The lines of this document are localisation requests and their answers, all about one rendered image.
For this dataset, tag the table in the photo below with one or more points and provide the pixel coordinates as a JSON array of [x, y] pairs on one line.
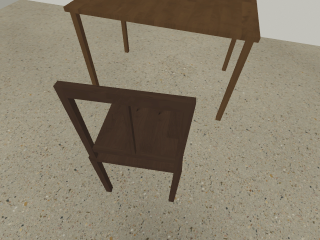
[[234, 19]]

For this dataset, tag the chair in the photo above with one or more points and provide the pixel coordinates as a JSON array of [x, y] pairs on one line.
[[142, 129]]

